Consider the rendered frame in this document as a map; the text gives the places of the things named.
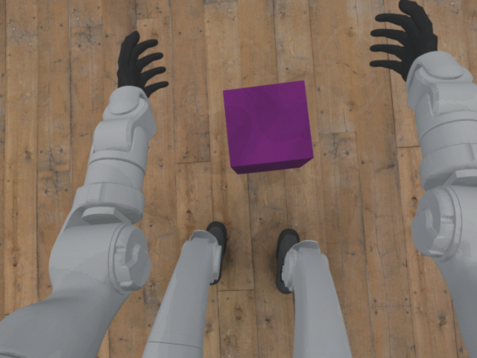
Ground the left robot hand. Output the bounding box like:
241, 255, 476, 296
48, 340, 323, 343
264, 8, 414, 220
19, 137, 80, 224
117, 31, 168, 98

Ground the right robot upper arm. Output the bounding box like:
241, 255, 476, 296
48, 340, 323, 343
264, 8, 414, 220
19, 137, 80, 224
411, 185, 477, 358

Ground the left robot upper arm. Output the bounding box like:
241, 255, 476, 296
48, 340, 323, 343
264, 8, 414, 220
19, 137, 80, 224
0, 222, 151, 358

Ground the left robot shin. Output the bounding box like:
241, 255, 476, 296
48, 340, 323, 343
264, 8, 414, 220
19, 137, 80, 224
181, 230, 217, 252

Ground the right robot forearm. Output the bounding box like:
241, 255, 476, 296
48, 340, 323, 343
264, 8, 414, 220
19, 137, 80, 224
405, 51, 477, 192

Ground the right robot hand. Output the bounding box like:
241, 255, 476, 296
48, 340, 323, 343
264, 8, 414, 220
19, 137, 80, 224
370, 0, 437, 82

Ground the left robot foot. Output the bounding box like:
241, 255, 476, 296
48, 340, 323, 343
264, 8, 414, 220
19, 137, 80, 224
206, 222, 227, 285

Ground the carton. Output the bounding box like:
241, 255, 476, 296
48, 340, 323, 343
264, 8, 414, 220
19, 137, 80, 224
223, 81, 314, 175

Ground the left robot forearm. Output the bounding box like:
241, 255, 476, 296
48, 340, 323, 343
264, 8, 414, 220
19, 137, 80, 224
48, 86, 157, 285

